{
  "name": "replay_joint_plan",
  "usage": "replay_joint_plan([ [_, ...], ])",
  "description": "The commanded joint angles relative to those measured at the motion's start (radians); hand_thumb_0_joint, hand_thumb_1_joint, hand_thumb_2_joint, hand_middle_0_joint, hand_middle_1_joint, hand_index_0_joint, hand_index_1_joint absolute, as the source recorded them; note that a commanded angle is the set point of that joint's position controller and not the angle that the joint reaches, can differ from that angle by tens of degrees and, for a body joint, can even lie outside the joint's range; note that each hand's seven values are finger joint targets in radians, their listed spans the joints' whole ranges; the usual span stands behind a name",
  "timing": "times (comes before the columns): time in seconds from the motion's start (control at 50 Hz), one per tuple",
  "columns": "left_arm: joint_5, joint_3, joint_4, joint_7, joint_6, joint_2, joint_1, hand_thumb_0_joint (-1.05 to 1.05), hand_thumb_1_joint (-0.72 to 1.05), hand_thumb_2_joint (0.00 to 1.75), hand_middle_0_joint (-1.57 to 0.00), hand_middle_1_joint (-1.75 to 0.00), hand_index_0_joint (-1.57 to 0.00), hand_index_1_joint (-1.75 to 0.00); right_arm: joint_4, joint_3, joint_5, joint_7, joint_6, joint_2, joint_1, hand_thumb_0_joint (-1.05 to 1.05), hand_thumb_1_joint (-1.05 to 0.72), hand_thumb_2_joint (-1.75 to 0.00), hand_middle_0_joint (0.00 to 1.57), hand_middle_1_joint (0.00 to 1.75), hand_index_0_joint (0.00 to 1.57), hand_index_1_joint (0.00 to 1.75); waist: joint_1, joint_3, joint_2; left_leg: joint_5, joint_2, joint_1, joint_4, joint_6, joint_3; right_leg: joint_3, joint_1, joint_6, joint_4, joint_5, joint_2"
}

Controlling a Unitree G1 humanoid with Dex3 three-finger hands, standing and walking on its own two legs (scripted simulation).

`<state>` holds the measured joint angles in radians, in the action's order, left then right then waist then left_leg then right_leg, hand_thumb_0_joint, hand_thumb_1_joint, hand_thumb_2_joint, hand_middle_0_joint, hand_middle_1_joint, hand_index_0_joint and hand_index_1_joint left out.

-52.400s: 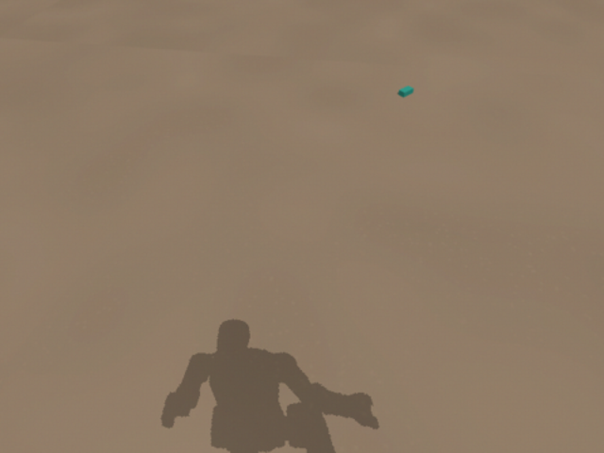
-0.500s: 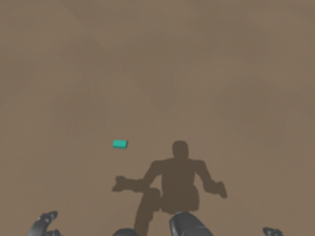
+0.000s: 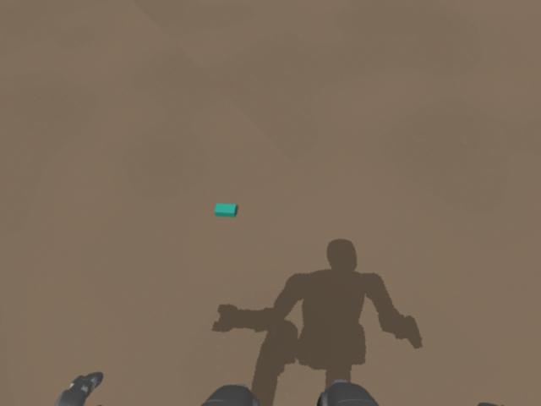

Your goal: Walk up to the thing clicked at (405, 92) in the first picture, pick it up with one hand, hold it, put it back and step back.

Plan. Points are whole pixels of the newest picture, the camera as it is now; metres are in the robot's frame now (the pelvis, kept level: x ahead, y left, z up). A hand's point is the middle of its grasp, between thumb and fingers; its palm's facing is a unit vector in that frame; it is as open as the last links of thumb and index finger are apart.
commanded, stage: step back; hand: left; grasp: from above
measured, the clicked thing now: (225, 210) +0.89 +0.25 -0.74
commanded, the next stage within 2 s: stand in 1.48 s
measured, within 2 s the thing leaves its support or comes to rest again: neither
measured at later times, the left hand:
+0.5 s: hand out of the picture -0.10 +0.25 -0.14, palm faces -0.03 -0.91 -0.41, open 7.4 cm
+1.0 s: hand out of the picture -0.09 +0.25 -0.13, palm faces +0.02 -0.91 -0.40, open 7.4 cm
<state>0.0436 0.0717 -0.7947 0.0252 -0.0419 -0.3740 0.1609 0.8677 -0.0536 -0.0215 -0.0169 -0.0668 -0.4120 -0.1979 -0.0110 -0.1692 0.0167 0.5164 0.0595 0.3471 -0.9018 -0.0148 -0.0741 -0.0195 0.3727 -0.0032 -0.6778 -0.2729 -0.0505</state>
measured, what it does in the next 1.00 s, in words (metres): walks backwards: left foot, then right foot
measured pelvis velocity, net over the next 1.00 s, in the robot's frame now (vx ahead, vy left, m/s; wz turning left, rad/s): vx -0.16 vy -0.02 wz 0.00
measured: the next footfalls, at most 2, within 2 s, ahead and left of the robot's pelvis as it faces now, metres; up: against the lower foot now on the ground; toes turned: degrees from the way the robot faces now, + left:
left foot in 0.04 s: +0.00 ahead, +0.12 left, +0.00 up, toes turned -1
right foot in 0.36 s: -0.11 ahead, -0.13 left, +0.00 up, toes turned -2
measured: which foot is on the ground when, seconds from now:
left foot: up 0.00-0.02, down 0.04-0.40, up 0.42-0.60, down 0.62-0.90, up 0.92-1.00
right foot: down 0.00-0.06, up 0.08-0.34, down 0.36-1.00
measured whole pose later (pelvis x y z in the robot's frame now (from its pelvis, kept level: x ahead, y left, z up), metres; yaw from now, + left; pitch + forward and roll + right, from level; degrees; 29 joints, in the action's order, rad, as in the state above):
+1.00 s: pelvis -0.16 -0.02 +0.01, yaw +0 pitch -3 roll +0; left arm 0.04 0.07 -0.99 -0.01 0.04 -0.37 0.20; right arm 0.99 -0.05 -0.03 0.01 -0.02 -0.38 -0.23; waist -0.02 -0.06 0.03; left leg 0.46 0.02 0.34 -0.84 0.00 -0.10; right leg -0.05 0.23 -0.03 -0.58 -0.31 0.00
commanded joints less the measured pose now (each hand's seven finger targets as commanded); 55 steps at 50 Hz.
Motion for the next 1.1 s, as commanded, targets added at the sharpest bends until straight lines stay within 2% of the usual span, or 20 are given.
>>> replay_joint_plan([
  [0.0, -0.024, 0.058, 0.088, 0.015, 0.005, -0.26, -0.042, 0.0, 0.9, 0.9, -0.2, -0.3, -0.2, -0.3, -0.042, -0.054, -0.004, -0.005, 0.045, -0.147, -0.085, 0.0, -0.9, -0.9, 0.2, 0.3, 0.2, 0.3, 0.02, 0.251, -0.182, -0.232, -0.016, -0.113, 0.447, 0.027, 0.101, 0.203, -0.2, -0.147, 0.047, 0.398, -0.182],
  [0.04, -0.029, 0.032, 0.089, 0.009, -0.004, -0.177, 0.014, 0.0, 0.9, 0.9, -0.2, -0.3, -0.2, -0.3, -0.053, -0.084, -0.026, -0.006, 0.048, -0.261, -0.048, 0.0, -0.9, -0.9, 0.2, 0.3, 0.2, 0.3, -0.005, 0.244, 0.117, -0.474, -0.309, -0.258, 0.543, 0.144, -0.316, 0.083, 0.105, -0.034, -0.2, -0.018, 0.003],
  [0.06, -0.034, 0.054, 0.098, 0.025, -0.003, -0.221, -0.07, 0.0, 0.9, 0.9, -0.2, -0.3, -0.2, -0.3, -0.08, -0.094, -0.012, 0.005, 0.044, -0.366, 0.003, 0.0, -0.9, -0.9, 0.2, 0.3, 0.2, 0.3, 0.052, 0.221, 0.247, -0.586, -0.461, -0.062, 0.57, 0.309, -0.465, 0.08, 0.072, -0.004, -0.398, -0.404, 0.105],
  [0.08, -0.021, 0.062, 0.08, 0.03, -0.007, -0.239, -0.09, 0.0, 0.9, 0.9, -0.2, -0.3, -0.2, -0.3, -0.08, -0.094, -0.019, 0.002, 0.051, -0.335, 0.033, 0.0, -0.9, -0.9, 0.2, 0.3, 0.2, 0.3, 0.047, 0.174, 0.162, -0.587, -0.462, 0.03, 0.563, 0.33, -0.448, 0.189, 0.044, -0.009, -0.541, -0.394, 0.113],
  [0.14, -0.045, 0.057, 0.023, 0.017, -0.01, -0.216, 0.014, 0.0, 0.9, 0.9, -0.2, -0.3, -0.2, -0.3, -0.093, -0.05, -0.016, -0.016, 0.055, -0.218, 0.128, 0.0, -0.9, -0.9, 0.2, 0.3, 0.2, 0.3, -0.037, 0.166, 0.068, -0.69, -0.323, -0.042, 0.471, 0.249, -0.161, 0.195, 0.079, -0.015, -0.644, -0.248, 0.13],
  [0.24, -0.024, 0.048, 0.015, -0.013, 0.02, -0.192, 0.004, 0.0, 0.9, 0.9, -0.2, -0.3, -0.2, -0.3, -0.075, -0.059, -0.022, -0.01, 0.054, -0.219, 0.045, 0.0, -0.9, -0.9, 0.2, 0.3, 0.2, 0.3, 0.034, 0.19, 0.151, -0.421, -0.305, -0.198, 0.471, 0.252, -0.168, 0.083, 0.034, 0.015, -0.203, -0.261, 0.07],
  [0.32, -0.013, 0.049, -0.092, -0.011, 0.057, -0.181, 0.138, 0.0, 0.9, 0.9, -0.2, -0.3, -0.2, -0.3, -0.059, -0.055, -0.01, 0.002, 0.031, -0.219, 0.074, 0.0, -0.9, -0.9, 0.2, 0.3, 0.2, 0.3, -0.02, 0.251, 0.13, -0.263, -0.237, -0.092, 0.328, 0.168, -0.07, 0.018, -0.255, -0.034, 0.352, -0.065, 0.08],
  [0.36, 0.007, 0.09, -0.073, -0.006, 0.072, -0.324, 0.101, 0.0, 0.9, 0.9, -0.2, -0.3, -0.2, -0.3, -0.095, -0.023, -0.005, 0.007, 0.038, -0.11, 0.08, 0.0, -0.9, -0.9, 0.2, 0.3, 0.2, 0.3, -0.028, 0.167, -0.189, 0.003, -0.025, 0.284, 0.128, 0.03, 0.001, 0.516, -0.28, -0.14, 0.409, -0.321, -0.217],
  [0.38, 0.009, 0.098, -0.047, -0.004, 0.068, -0.39, 0.035, 0.0, 0.9, 0.9, -0.2, -0.3, -0.2, -0.3, -0.09, -0.046, -0.003, -0.005, 0.037, -0.17, 0.151, 0.0, -0.9, -0.9, 0.2, 0.3, 0.2, 0.3, -0.069, 0.113, -0.195, 0.062, -0.058, 0.132, -0.008, 0.007, -0.109, 0.638, 0.027, -0.275, 0.452, -0.4, -0.377],
  [0.44, 0.0, 0.066, -0.04, 0.002, 0.084, -0.275, -0.07, 0.0, 0.9, 0.9, -0.2, -0.3, -0.2, -0.3, -0.028, -0.044, 0.009, 0.006, 0.051, -0.162, 0.078, 0.0, -0.9, -0.9, 0.2, 0.3, 0.2, 0.3, 0.015, 0.062, -0.098, -0.105, -0.02, 0.113, -0.087, 0.004, -0.078, 0.31, -0.023, -0.187, 0.336, -0.1, -0.19],
  [0.54, 0.006, 0.067, -0.072, -0.014, 0.085, -0.278, 0.017, 0.0, 0.9, 0.9, -0.2, -0.3, -0.2, -0.3, -0.013, -0.041, -0.014, 0.03, 0.074, -0.145, 0.098, 0.0, -0.9, -0.9, 0.2, 0.3, 0.2, 0.3, -0.049, 0.066, -0.188, -0.036, -0.044, 0.065, 0.204, -0.001, 0.023, 0.288, -0.112, -0.164, 0.355, -0.325, -0.17],
  [0.6, -0.003, 0.045, -0.066, -0.023, 0.066, -0.263, -0.008, 0.0, 0.9, 0.9, -0.2, -0.3, -0.2, -0.3, 0.034, -0.053, -0.011, 0.028, 0.093, -0.151, 0.017, 0.0, -0.9, -0.9, 0.2, 0.3, 0.2, 0.3, 0.005, 0.092, -0.151, -0.131, -0.019, -0.179, 0.472, 0.027, 0.072, 0.225, -0.018, -0.133, 0.262, -0.246, -0.151],
  [0.62, -0.004, 0.031, -0.069, -0.023, 0.063, -0.22, 0.01, 0.0, 0.9, 0.9, -0.2, -0.3, -0.2, -0.3, 0.05, -0.064, -0.017, 0.022, 0.103, -0.165, -0.025, 0.0, -0.9, -0.9, 0.2, 0.3, 0.2, 0.3, 0.022, 0.131, -0.073, -0.139, -0.063, -0.286, 0.528, 0.045, -0.021, 0.171, 0.033, -0.105, 0.154, -0.175, -0.115],
  [0.64, -0.023, 0.017, -0.071, -0.028, 0.062, -0.171, -0.01, 0.0, 0.9, 0.9, -0.2, -0.3, -0.2, -0.3, 0.052, -0.074, -0.02, 0.02, 0.108, -0.229, -0.025, 0.0, -0.9, -0.9, 0.2, 0.3, 0.2, 0.3, 0.026, 0.138, 0.123, 0.099, -0.239, -0.281, 0.612, 0.125, -0.359, 0.073, 0.161, -0.036, 0.007, -0.249, 0.005],
  [0.68, -0.022, 0.044, -0.082, -0.024, 0.064, -0.246, -0.032, 0.0, 0.9, 0.9, -0.2, -0.3, -0.2, -0.3, 0.033, -0.085, -0.02, 0.025, 0.112, -0.278, -0.011, 0.0, -0.9, -0.9, 0.2, 0.3, 0.2, 0.3, 0.031, 0.081, 0.087, 0.273, -0.368, -0.114, 0.7, 0.258, -0.498, 0.072, 0.11, -0.026, -0.224, -0.28, 0.02],
  [0.84, -0.018, 0.045, -0.163, -0.024, 0.093, -0.177, 0.094, 0.0, 0.9, 0.9, -0.2, -0.3, -0.2, -0.3, 0.021, -0.051, -0.003, 0.026, 0.086, -0.185, 0.059, 0.0, -0.9, -0.9, 0.2, 0.3, 0.2, 0.3, -0.041, 0.163, 0.119, -0.168, -0.202, 0.008, 0.45, 0.132, -0.123, -0.042, -0.278, -0.029, 0.245, -0.036, 0.08],
  [0.86, -0.01, 0.053, -0.174, -0.016, 0.097, -0.209, 0.115, 0.0, 0.9, 0.9, -0.2, -0.3, -0.2, -0.3, 0.012, -0.033, 0.003, 0.023, 0.082, -0.135, 0.063, 0.0, -0.9, -0.9, 0.2, 0.3, 0.2, 0.3, -0.058, 0.168, 0.036, -0.153, -0.155, 0.121, 0.359, 0.086, -0.084, 0.04, -0.393, -0.037, 0.279, -0.027, 0.04],
  [0.88, 0.002, 0.075, -0.172, -0.008, 0.102, -0.294, 0.157, 0.0, 0.9, 0.9, -0.2, -0.3, -0.2, -0.3, -0.007, -0.019, 0.01, 0.019, 0.082, -0.077, 0.073, 0.0, -0.9, -0.9, 0.2, 0.3, 0.2, 0.3, -0.085, 0.151, -0.173, -0.049, -0.005, 0.284, 0.13, 0.032, -0.032, 0.416, -0.411, -0.107, 0.421, -0.239, -0.181],
  [0.9, 0.001, 0.08, -0.15, -0.01, 0.103, -0.352, 0.094, 0.0, 0.9, 0.9, -0.2, -0.3, -0.2, -0.3, 0.003, -0.034, -0.002, 0.006, 0.076, -0.128, 0.075, 0.0, -0.9, -0.9, 0.2, 0.3, 0.2, 0.3, -0.066, 0.1, -0.153, 0.055, -0.027, 0.221, 0.014, 0.02, -0.048, 0.563, -0.218, -0.214, 0.489, -0.411, -0.357],
  [1.08, -0.022, 0.043, -0.119, -0.011, 0.107, -0.257, -0.024, 0.0, 0.9, 0.9, -0.2, -0.3, -0.2, -0.3, 0.078, -0.03, -0.004, 0.022, 0.097, -0.111, 0.007, 0.0, -0.9, -0.9, 0.2, 0.3, 0.2, 0.3, -0.006, 0.145, -0.177, -0.172, -0.066, -0.037, 0.302, 0.017, 0.096, 0.126, -0.197, -0.147, 0.242, 0.428, -0.189],
])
